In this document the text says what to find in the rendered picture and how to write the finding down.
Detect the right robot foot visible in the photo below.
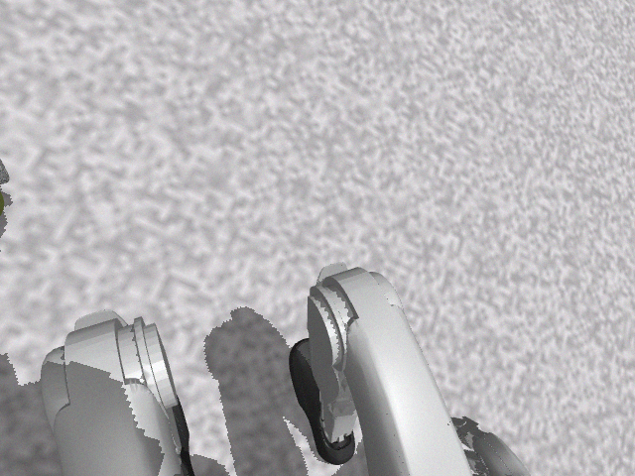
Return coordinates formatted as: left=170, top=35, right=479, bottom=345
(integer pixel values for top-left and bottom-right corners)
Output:
left=289, top=338, right=355, bottom=465

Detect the left robot foot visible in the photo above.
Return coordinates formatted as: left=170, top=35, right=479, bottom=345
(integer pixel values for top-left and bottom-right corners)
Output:
left=172, top=396, right=194, bottom=476

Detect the right robot hand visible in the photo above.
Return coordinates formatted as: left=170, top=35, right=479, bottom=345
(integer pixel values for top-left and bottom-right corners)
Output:
left=451, top=416, right=531, bottom=476

